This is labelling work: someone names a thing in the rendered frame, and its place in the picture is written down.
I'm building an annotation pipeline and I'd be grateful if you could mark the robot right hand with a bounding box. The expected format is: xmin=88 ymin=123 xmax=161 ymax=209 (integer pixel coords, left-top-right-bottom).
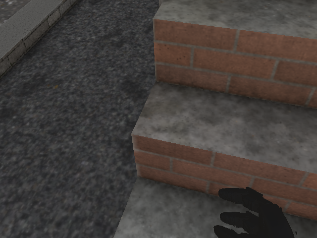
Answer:
xmin=213 ymin=186 xmax=297 ymax=238

